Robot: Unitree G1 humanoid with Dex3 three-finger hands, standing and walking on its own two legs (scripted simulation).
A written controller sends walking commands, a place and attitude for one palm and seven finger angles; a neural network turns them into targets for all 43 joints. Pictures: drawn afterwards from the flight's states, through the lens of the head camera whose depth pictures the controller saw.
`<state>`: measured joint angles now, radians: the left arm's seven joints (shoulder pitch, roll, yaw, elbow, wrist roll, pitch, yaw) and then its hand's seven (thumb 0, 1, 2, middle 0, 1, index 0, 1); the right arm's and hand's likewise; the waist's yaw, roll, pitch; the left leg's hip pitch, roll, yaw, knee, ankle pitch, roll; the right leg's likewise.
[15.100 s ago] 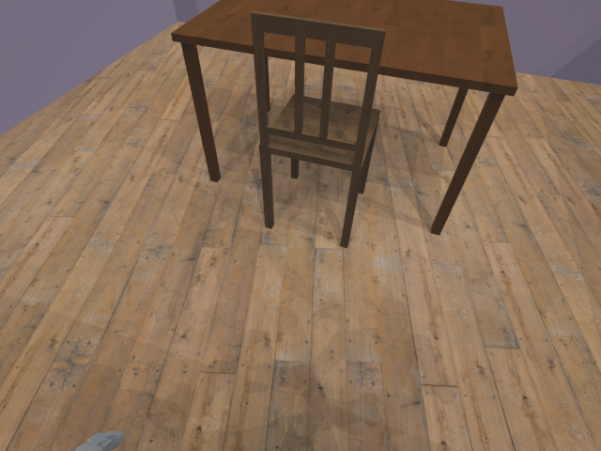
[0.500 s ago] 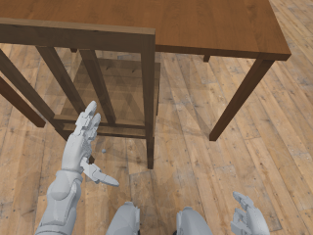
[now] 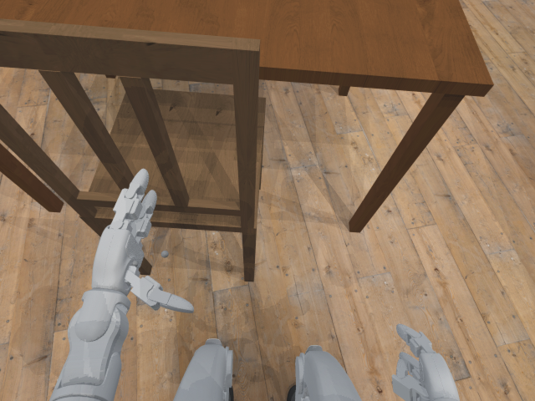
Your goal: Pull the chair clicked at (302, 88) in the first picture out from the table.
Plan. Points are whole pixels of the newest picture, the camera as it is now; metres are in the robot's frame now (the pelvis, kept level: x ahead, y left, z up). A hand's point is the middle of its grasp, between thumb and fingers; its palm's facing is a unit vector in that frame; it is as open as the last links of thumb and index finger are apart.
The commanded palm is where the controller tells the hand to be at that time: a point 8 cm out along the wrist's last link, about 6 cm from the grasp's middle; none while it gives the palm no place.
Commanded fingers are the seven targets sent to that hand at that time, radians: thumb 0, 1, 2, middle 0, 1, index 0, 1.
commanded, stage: aim the fingers beside a spindle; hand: left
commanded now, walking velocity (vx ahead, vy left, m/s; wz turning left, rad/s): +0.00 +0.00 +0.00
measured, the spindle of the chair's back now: (106, 150) +0.47 +0.26 +0.04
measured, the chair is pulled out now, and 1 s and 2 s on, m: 0.00 0.00 0.00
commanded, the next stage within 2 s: push the fingers through the gap in 1.18 s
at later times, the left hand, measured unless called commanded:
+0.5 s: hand (145, 241) +0.33 +0.18 +0.03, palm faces -0.02 -1.00 -0.07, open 16.9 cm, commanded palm +0.30 +0.21 +0.02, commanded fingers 0.00 -0.50 0.30 -0.06 -0.08 -0.06 -0.08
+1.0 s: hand (174, 265) +0.30 +0.14 +0.01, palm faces -0.13 -0.99 +0.03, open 16.9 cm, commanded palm +0.31 +0.22 +0.04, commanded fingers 0.00 -0.50 0.30 -0.06 -0.08 -0.06 -0.08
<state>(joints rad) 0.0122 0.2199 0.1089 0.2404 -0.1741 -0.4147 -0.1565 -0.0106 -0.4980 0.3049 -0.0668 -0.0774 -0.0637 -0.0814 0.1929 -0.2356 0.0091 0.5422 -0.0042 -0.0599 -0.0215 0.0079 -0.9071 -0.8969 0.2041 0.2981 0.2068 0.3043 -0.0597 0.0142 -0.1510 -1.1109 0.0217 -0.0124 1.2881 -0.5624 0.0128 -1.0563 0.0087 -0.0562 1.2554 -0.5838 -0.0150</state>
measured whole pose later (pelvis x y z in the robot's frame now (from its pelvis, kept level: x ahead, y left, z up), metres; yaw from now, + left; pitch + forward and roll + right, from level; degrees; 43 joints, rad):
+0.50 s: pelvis +0.00 +0.01 +0.00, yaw +1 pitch +22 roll -3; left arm -0.07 0.25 0.12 0.33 -0.18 -0.42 -0.15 -0.01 -0.50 0.30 -0.06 -0.08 -0.06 -0.08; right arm 0.19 -0.24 0.03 0.56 0.01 -0.04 0.00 0.01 -0.91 -0.90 0.20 0.30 0.21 0.30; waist -0.04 0.04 -0.18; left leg -1.11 0.01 -0.02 1.28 -0.55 0.02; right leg -1.05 0.00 -0.06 1.24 -0.58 0.00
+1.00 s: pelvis +0.00 +0.00 +0.01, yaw +0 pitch +22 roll -2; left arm 0.07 0.21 0.05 0.21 -0.20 -0.38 -0.19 -0.01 -0.50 0.31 -0.06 -0.08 -0.06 -0.08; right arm 0.21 -0.24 0.01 0.54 0.01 -0.06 -0.03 0.01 -0.91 -0.90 0.20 0.30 0.21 0.30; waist -0.06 0.02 -0.15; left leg -1.09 0.02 -0.01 1.26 -0.56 0.02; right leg -1.04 0.01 -0.06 1.22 -0.58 -0.01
